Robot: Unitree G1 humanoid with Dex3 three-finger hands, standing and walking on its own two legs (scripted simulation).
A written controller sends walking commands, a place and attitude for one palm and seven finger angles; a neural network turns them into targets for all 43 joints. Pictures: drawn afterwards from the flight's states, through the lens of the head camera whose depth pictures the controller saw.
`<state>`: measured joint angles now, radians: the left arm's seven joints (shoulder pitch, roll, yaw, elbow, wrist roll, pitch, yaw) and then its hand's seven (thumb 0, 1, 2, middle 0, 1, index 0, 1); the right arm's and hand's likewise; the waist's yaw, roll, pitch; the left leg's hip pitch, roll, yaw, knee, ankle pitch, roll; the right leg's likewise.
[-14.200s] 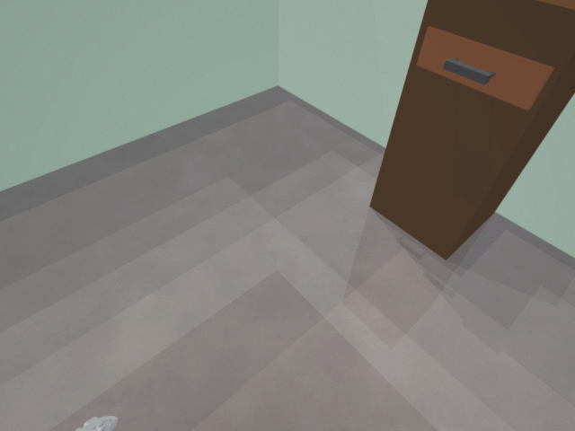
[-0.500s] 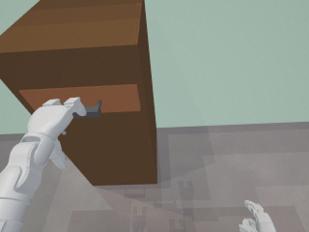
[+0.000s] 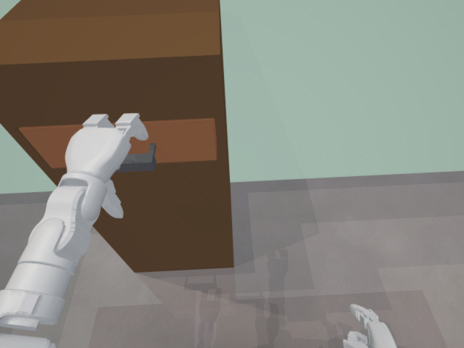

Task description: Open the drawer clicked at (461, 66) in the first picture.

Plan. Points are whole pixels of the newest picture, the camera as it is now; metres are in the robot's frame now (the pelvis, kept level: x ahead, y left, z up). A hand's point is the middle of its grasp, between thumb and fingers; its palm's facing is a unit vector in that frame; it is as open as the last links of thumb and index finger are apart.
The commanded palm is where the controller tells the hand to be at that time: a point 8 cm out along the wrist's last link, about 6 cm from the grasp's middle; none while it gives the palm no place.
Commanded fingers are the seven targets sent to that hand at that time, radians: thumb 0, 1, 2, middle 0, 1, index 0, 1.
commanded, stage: move the hooked fingers above the handle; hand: left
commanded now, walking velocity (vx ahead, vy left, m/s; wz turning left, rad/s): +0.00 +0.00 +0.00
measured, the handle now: (122, 155) +0.47 +0.28 +0.03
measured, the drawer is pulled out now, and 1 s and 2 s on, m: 0.00 0.00 0.00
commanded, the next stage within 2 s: none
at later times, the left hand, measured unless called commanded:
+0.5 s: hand (127, 146) +0.43 +0.23 +0.10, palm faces +0.12 -0.06 -0.99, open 13.8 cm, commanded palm +0.40 +0.29 +0.15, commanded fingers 0.00 -0.50 0.30 -0.30 -1.20 -0.30 -1.20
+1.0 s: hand (103, 166) +0.41 +0.28 +0.07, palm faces -0.09 -0.01 -1.00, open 13.8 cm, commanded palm +0.41 +0.29 +0.14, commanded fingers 0.00 -0.50 0.30 -0.30 -1.20 -0.30 -1.20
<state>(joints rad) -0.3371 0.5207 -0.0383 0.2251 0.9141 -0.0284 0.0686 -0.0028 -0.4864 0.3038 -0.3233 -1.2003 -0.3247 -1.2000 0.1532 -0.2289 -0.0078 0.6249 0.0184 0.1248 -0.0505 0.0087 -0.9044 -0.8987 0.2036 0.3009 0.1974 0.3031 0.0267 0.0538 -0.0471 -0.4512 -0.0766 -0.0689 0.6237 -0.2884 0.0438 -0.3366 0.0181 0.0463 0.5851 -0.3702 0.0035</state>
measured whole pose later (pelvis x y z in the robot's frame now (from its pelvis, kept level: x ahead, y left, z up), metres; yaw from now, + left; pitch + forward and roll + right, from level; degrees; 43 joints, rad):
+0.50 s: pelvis -0.01 -0.01 -0.01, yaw -2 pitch +10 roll -1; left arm -0.60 0.58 0.01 0.61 0.97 -0.13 0.17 0.00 -0.48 0.30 -0.39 -1.26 -0.32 -1.20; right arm 0.24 -0.27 -0.03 0.66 0.03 0.14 -0.07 0.01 -0.91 -0.90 0.20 0.30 0.20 0.30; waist -0.02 0.04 -0.06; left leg -0.56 -0.05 -0.06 0.67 -0.29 0.03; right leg -0.46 0.05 0.06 0.64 -0.36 -0.01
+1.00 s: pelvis -0.01 -0.03 -0.01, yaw +0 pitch +12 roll -2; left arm -0.59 0.68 0.06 0.74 0.99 -0.23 0.05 0.00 -0.49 0.30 -0.32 -1.20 -0.32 -1.21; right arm 0.33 -0.31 -0.08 0.68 0.04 0.14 -0.11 0.01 -0.90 -0.90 0.20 0.30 0.20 0.30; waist -0.02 0.04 -0.08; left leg -0.62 -0.03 -0.10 0.71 -0.31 0.01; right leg -0.49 0.07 0.02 0.65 -0.38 -0.03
